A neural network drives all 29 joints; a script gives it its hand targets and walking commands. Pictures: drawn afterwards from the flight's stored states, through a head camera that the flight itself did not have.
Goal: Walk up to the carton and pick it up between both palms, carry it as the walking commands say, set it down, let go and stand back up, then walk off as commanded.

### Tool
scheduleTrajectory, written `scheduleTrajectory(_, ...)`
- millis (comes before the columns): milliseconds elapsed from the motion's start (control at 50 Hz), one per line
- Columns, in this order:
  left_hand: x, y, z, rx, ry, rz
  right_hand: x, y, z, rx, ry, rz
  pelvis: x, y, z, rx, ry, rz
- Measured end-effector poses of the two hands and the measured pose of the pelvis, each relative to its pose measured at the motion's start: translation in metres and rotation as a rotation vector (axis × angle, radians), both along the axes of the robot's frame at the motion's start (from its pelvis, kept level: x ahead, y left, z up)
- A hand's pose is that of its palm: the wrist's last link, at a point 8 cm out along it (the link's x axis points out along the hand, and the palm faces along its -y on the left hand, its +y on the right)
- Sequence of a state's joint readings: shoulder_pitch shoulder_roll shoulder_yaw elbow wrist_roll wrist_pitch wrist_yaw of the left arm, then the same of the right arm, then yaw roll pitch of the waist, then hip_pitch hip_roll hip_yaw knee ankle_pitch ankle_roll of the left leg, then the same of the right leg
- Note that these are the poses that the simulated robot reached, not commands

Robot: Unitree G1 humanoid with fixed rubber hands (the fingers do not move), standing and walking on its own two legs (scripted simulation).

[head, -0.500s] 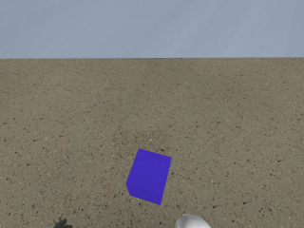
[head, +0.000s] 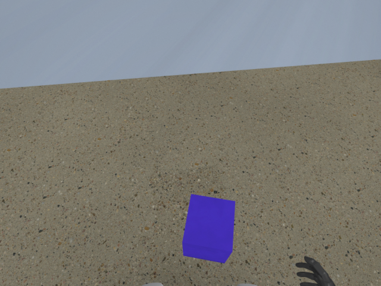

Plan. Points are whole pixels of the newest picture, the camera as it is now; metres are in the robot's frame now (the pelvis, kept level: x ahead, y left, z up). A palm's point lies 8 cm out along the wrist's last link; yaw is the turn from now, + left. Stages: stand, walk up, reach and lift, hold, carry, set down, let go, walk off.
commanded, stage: walk up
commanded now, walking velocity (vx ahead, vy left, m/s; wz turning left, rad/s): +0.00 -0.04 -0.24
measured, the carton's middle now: (208, 229) +0.41 -0.05 -0.64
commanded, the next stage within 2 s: stand in 0.78 s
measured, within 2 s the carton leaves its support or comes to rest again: neither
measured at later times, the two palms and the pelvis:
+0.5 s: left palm out of the picture +0.11 +0.21 -0.10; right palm out of the picture -0.02 -0.32 -0.12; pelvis -0.02 -0.03 +0.01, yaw -6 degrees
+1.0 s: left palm out of the picture +0.03 +0.19 -0.12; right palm out of the picture -0.01 -0.29 -0.12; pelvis -0.02 -0.05 +0.02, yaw -5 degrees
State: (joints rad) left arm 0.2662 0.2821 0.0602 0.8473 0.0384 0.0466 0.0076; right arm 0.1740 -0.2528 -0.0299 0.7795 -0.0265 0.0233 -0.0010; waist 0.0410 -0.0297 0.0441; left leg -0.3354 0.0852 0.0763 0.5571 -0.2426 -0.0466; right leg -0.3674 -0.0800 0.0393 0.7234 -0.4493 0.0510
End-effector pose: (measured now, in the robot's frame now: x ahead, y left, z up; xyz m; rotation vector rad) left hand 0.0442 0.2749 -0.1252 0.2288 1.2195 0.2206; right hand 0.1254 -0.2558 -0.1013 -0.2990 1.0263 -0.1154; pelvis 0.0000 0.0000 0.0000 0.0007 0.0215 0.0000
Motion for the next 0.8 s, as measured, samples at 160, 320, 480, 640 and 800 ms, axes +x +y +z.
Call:
scheduleTrajectory(160, 0.042, 0.016, 0.003, -0.058, -0.029, -0.063, -0.046, 0.001, 0.026, -0.083, 0.051, -0.113, 0.0, 0.015, 0.016, -0.059, -0.008, -0.034)
scheduleTrajectory(320, 0.065, -0.016, 0.003, -0.101, -0.033, -0.15, -0.106, -0.031, 0.023, -0.123, 0.148, -0.213, -0.011, 0.005, 0.016, -0.058, 0.002, -0.072)
scheduleTrajectory(480, 0.073, -0.065, 0.016, -0.031, -0.088, -0.219, -0.149, -0.067, -0.02, -0.014, 0.224, -0.262, -0.024, -0.03, 0.004, -0.006, -0.013, -0.1)
scheduleTrajectory(640, 0.061, -0.09, 0.03, -0.016, -0.101, -0.196, -0.146, -0.04, -0.031, 0.117, 0.253, -0.249, -0.02, -0.045, 0.015, 0.001, -0.029, -0.099)
scheduleTrajectory(800, 0.041, -0.096, 0.011, -0.072, -0.061, -0.135, -0.139, -0.027, -0.022, 0.108, 0.235, -0.246, -0.014, -0.048, 0.015, -0.002, -0.041, -0.091)
